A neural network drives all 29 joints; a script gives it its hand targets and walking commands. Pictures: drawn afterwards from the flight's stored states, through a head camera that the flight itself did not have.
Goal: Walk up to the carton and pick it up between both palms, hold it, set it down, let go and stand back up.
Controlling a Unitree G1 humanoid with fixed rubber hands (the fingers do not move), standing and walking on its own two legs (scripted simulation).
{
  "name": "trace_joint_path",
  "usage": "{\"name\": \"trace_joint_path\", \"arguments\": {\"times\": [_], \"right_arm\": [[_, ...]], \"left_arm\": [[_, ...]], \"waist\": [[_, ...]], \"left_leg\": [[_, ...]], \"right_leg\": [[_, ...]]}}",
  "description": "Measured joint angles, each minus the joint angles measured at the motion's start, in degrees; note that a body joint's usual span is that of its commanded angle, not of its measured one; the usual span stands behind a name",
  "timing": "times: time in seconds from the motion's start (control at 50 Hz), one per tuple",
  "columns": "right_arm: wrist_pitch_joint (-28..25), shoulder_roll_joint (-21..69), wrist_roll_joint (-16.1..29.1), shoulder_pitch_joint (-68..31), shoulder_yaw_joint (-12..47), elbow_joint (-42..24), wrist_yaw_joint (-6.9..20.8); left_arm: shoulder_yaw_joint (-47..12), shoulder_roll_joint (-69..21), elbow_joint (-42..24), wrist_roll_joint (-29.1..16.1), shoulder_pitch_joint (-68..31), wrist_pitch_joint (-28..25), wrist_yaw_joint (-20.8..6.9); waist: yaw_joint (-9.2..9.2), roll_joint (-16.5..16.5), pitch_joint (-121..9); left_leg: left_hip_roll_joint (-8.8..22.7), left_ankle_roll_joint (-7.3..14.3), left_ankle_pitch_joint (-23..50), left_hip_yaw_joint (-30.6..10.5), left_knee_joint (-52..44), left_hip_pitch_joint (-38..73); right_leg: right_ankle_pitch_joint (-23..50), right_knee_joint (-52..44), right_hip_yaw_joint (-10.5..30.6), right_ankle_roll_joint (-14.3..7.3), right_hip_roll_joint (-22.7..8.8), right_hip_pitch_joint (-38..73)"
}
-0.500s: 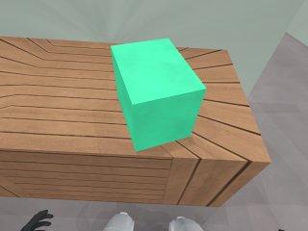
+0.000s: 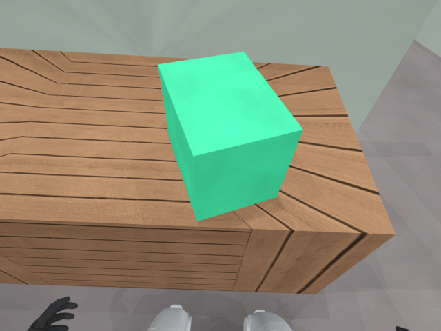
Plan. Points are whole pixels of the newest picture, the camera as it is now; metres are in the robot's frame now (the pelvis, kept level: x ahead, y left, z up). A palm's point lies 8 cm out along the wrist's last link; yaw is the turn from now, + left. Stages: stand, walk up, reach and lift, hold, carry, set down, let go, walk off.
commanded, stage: walk up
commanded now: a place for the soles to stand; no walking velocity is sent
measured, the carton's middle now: (220, 134) +0.55 +0.02 +0.00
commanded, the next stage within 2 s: none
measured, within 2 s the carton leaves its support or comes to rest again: neither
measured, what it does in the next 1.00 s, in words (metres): shifts its weight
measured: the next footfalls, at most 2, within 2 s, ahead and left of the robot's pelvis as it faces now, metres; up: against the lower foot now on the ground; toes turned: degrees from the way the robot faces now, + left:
none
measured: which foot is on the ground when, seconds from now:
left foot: down 0.00-1.00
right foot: down 0.00-1.00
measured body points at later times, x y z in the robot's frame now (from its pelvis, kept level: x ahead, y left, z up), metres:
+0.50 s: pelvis -0.01 +0.03 +0.00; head +0.02 +0.05 +0.45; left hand +0.13 +0.36 -0.08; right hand +0.08 -0.30 -0.09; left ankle +0.06 +0.14 -0.68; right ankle +0.04 -0.10 -0.67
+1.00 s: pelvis -0.03 +0.06 +0.00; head +0.01 +0.07 +0.45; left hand +0.07 +0.39 -0.09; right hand +0.07 -0.27 -0.09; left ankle +0.06 +0.14 -0.68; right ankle +0.01 -0.10 -0.67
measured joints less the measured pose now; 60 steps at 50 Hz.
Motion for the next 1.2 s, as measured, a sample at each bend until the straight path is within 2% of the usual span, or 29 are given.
{"name": "trace_joint_path", "arguments": {"times": [0.24, 0.4, 0.44, 0.54, 0.7, 0.78, 0.88, 0.96, 1.02, 1.06, 1.1, 1.16, 1.2], "right_arm": [[0.4, 0.1, 0.0, 0.0, 0.0, 0.0, 0.0], [3.7, 0.3, 0.0, 0.0, 0.0, 0.0, 1.4], [3.5, 0.5, 0.0, 0.0, 0.0, 0.0, 1.8], [3.4, 1.5, 0.0, -0.1, 0.0, 0.0, 2.7], [4.8, 2.5, 0.0, -1.3, 0.0, 0.0, 3.0], [4.7, 2.4, 0.0, -1.4, 0.0, 0.0, 3.2], [4.2, 2.6, 0.0, -1.3, 0.0, 0.0, 3.7], [4.3, 2.5, 0.0, -1.4, 0.0, 0.0, 3.7], [4.8, 2.6, 0.0, -1.4, 0.0, 0.0, 3.7], [5.2, 2.6, 0.0, -1.7, 0.0, 0.0, 3.7], [5.7, 2.6, 0.0, -1.8, 0.0, 0.0, 3.7], [6.0, 2.5, 0.0, -1.8, 0.0, 0.0, 3.8], [5.8, 2.1, 0.0, -1.7, 0.0, 0.0, 4.2]], "left_arm": [[0.0, 0.0, 0.0, 0.0, -0.2, -0.1, 0.0], [0.0, 0.0, 0.0, 0.0, -0.2, -2.0, 1.0], [0.0, 0.0, 0.0, 0.0, -0.2, -2.1, 1.1], [0.0, 0.0, 0.2, 0.0, -0.3, -2.1, 1.1], [0.0, 0.0, 2.8, 0.0, 1.7, -2.2, 1.3], [0.0, 0.0, 3.6, 0.0, 2.7, -2.2, 1.5], [0.0, 0.0, 3.6, 0.0, 2.6, -2.2, 1.7], [0.0, 0.0, 3.7, 0.0, 2.5, -2.2, 1.7], [0.0, 0.0, 3.8, 0.0, 2.5, -2.3, 1.7], [0.0, 0.0, 4.1, 0.0, 2.5, -2.6, 1.7], [0.0, -0.1, 4.1, 0.0, 3.1, -3.1, 2.1], [0.0, -0.1, 4.2, 0.0, 4.1, -3.3, 2.5], [0.0, -0.1, 4.1, 0.0, 4.2, -3.3, 2.7]], "waist": [[0.22, 0.0, -0.5], [-0.49, 0.5, -0.6], [-0.56, 0.8, -0.6], [-0.75, 1.1, -0.1], [0.25, 2.0, 0.4], [0.77, 2.3, -0.3], [-0.42, 2.7, 0.0], [-1.4, 2.8, 0.2], [-1.45, 2.7, -0.1], [-1.33, 3.0, 0.2], [-0.92, 3.4, 0.2], [-0.11, 3.5, -0.7], [-0.09, 3.9, -1.1]], "left_leg": [[-0.1, 0.0, -0.9, 0.1, 0.0, 0.0], [-0.7, 0.0, -2.3, 0.9, 1.1, -0.6], [-0.6, 0.6, 1.3, 1.4, 0.8, -0.6], [-1.3, 2.3, 0.1, 1.7, 0.9, -1.0], [-1.7, 2.5, 1.0, 1.7, 0.9, -1.3], [-2.4, 2.5, -0.8, 2.0, 1.7, -1.6], [-2.4, 4.1, 1.3, 2.2, 1.3, -1.8], [-2.4, 4.3, 2.3, 2.2, -0.3, -1.9], [-2.4, 4.3, 2.9, 2.2, -0.6, -3.0], [-2.4, 4.3, 3.2, 2.0, -0.6, -3.2], [-2.3, 4.3, 3.3, 1.8, -0.6, -3.2], [-2.6, 4.3, -3.8, 1.8, 1.6, -3.3], [-2.0, 4.3, -4.5, 1.8, 2.3, -2.9]], "right_leg": [[-0.3, -0.1, 0.1, 0.2, -0.1, 0.0], [0.1, -0.1, 0.2, 1.1, -1.6, 0.2], [0.3, -0.1, 0.3, 1.6, -1.8, 0.2], [-0.4, -0.3, 0.9, 1.6, -1.9, 0.2], [0.7, -0.6, 1.0, 1.6, -2.2, 0.3], [1.6, -0.6, 1.2, 2.1, -3.0, 0.2], [-0.4, -0.6, 1.4, 2.4, -2.8, 0.2], [-1.3, -0.6, 1.8, 2.4, -2.7, 0.3], [-1.3, -1.1, 1.8, 2.1, -2.7, 0.5], [1.2, -2.3, 1.7, 2.1, -2.7, 0.8], [1.7, -2.3, 1.6, 3.3, -2.6, 0.8], [1.5, -2.3, 2.0, 3.8, -3.0, 0.8], [1.4, -2.3, 1.8, 3.8, -3.3, 0.8]]}}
